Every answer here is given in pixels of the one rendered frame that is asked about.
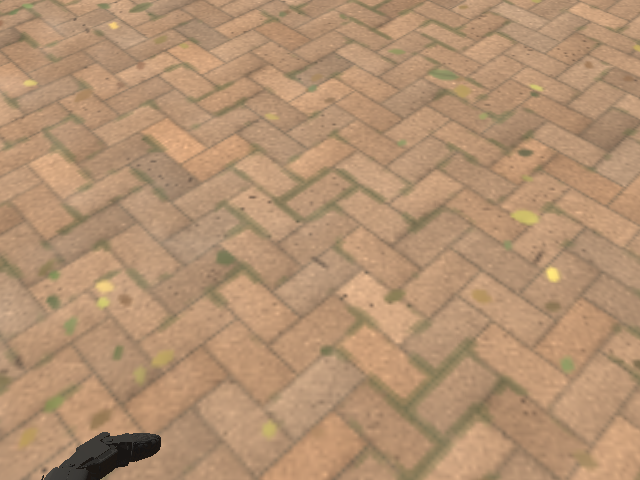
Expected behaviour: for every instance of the left robot hand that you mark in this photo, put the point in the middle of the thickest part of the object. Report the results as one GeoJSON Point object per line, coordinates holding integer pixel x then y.
{"type": "Point", "coordinates": [99, 456]}

